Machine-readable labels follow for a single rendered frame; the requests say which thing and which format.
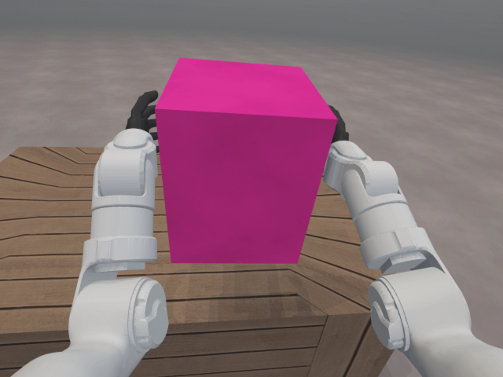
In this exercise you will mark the right robot upper arm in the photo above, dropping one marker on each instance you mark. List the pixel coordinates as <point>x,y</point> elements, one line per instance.
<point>422,314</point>

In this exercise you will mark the robot right forearm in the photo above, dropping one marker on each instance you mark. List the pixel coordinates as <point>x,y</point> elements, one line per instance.
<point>391,240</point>

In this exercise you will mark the left robot upper arm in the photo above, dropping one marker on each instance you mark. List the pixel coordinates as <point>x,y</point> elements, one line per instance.
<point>113,324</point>

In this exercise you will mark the pedestal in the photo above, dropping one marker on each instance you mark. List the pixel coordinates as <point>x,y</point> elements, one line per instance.
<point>310,319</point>

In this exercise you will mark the robot right hand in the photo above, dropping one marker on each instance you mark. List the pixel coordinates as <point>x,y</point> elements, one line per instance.
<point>340,133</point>

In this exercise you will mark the carton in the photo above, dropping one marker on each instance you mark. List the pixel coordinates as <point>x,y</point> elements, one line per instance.
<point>242,148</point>

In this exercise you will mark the robot left hand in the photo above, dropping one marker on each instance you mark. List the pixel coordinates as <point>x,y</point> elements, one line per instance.
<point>140,113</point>

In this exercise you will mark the robot left forearm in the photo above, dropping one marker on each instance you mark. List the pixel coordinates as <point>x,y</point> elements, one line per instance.
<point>123,202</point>

